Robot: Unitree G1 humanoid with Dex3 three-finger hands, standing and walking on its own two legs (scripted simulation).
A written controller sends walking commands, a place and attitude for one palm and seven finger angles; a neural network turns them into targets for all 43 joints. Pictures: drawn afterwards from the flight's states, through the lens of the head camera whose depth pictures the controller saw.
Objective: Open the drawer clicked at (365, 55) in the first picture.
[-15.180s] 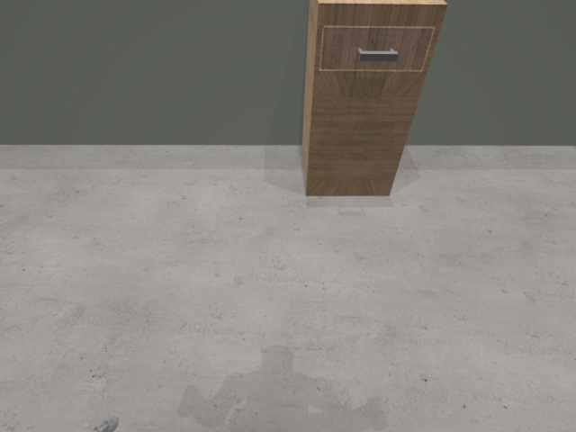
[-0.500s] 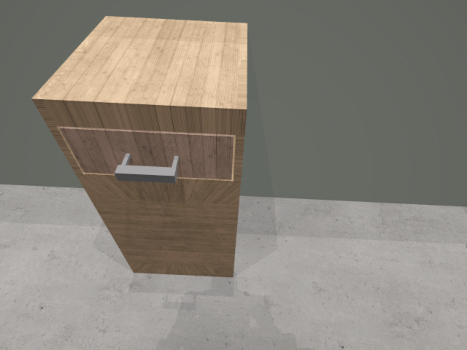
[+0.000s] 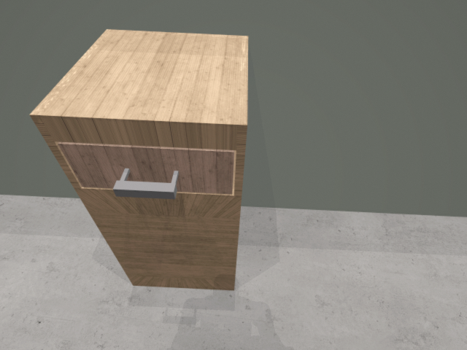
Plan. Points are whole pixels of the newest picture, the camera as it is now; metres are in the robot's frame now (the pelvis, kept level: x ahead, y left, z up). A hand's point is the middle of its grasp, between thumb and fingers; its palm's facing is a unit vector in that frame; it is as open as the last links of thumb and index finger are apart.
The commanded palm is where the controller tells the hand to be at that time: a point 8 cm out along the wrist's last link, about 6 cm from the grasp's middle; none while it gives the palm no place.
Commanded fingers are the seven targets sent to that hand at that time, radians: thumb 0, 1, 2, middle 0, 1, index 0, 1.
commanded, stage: come to a stop and stand still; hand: left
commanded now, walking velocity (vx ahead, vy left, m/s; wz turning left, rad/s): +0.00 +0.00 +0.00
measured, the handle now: (148, 181) +0.47 +0.23 -0.02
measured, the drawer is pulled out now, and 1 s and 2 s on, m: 0.00 0.00 0.00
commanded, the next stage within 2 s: look again from close up in 0.20 s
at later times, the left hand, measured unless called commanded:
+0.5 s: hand out of the picture -0.03 +0.19 -0.17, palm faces +0.00 -0.98 -0.19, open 7.4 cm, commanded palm none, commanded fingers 0.00 0.90 0.90 -0.20 -0.30 -0.20 -0.30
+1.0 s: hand out of the picture +0.07 +0.22 -0.10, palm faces -0.02 -0.88 -0.48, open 7.3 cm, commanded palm +0.08 +0.23 -0.04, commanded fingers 0.00 0.71 0.82 -0.21 -0.42 -0.21 -0.42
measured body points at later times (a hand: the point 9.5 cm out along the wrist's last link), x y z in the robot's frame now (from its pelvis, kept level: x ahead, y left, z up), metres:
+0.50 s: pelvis -0.01 +0.01 +0.01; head -0.01 +0.02 +0.46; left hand -0.02 +0.24 -0.15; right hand -0.01 -0.21 -0.15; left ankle +0.00 +0.09 -0.73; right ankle -0.08 -0.11 -0.73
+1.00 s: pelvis -0.04 +0.01 +0.00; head -0.03 +0.00 +0.45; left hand +0.06 +0.26 -0.07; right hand +0.02 -0.23 -0.13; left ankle +0.00 +0.09 -0.73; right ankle -0.07 -0.10 -0.73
